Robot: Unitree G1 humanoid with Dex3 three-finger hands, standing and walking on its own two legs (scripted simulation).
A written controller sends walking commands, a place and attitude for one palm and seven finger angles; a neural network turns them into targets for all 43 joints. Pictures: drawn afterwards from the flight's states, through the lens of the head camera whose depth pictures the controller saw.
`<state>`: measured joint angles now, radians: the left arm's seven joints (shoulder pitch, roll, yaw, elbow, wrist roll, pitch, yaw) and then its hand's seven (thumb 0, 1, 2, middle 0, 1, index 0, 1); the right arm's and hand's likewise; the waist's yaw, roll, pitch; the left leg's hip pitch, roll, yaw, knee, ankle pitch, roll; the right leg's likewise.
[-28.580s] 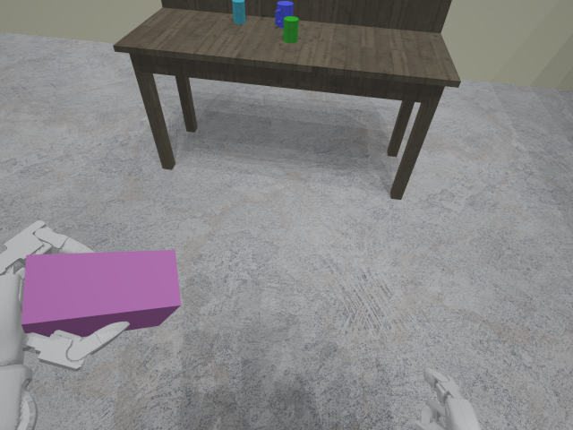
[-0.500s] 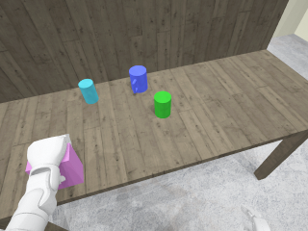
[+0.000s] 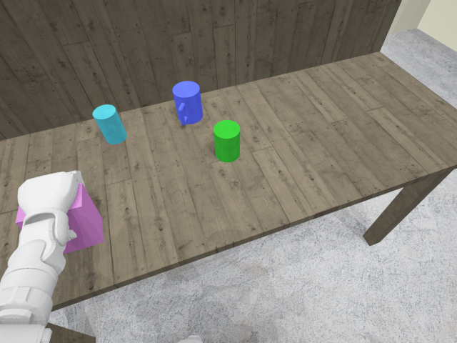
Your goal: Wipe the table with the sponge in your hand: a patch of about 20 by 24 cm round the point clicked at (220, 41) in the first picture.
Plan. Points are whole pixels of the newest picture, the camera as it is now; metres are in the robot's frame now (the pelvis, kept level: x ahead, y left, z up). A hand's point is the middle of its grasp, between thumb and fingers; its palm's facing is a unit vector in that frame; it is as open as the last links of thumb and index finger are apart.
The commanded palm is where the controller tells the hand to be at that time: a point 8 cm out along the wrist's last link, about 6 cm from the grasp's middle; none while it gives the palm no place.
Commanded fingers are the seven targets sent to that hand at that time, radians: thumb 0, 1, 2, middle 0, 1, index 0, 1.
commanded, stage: wipe forward along the first lane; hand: left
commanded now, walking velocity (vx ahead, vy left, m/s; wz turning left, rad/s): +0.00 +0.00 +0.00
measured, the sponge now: (70, 227) +0.32 +0.35 -0.04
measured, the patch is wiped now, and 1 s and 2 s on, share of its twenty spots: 0.15 0.30 0.40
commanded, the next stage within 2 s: slide across to the middle lane in 0.94 s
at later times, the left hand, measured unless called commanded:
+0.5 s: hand (59, 187) +0.39 +0.38 +0.02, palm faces -0.13 +0.03 -0.99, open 9.8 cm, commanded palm +0.38 +0.36 +0.05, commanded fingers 0.00 0.10 1.30 -1.20 -1.60 -1.20 -1.60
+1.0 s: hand (60, 169) +0.43 +0.39 +0.02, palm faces -0.16 +0.04 -0.99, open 9.8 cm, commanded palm +0.43 +0.36 +0.04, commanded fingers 0.00 0.10 1.30 -1.20 -1.60 -1.20 -1.60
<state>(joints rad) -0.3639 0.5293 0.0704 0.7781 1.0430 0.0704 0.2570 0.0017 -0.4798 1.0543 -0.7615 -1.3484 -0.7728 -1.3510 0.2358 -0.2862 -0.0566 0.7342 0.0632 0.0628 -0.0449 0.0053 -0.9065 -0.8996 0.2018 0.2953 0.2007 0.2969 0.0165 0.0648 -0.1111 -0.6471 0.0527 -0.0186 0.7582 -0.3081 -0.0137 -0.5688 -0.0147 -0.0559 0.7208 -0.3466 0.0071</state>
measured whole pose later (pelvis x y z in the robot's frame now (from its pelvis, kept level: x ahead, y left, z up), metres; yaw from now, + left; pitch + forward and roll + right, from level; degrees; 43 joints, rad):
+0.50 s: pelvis -0.01 +0.02 -0.01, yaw -1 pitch +15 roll -3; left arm -0.62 0.62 0.08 1.02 1.08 0.04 0.26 0.00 -0.49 1.06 -0.77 -1.35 -0.78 -1.35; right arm 0.28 -0.27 -0.04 0.73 0.06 0.08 -0.02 0.00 -0.91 -0.90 0.20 0.30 0.20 0.30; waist -0.03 0.05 -0.13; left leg -0.78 0.05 -0.01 0.83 -0.32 0.01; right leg -0.69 -0.02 -0.04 0.76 -0.34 0.03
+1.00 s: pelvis +0.00 +0.03 -0.02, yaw -2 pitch +19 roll -4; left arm -0.78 0.70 0.07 1.14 1.11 0.05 0.23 0.00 -0.49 1.06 -0.77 -1.35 -0.78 -1.35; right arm 0.30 -0.27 -0.03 0.72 0.05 0.09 -0.01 0.00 -0.91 -0.90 0.20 0.30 0.20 0.30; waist -0.06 0.04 -0.14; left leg -0.88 0.05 -0.01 0.88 -0.35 0.02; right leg -0.77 -0.01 -0.04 0.78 -0.35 0.04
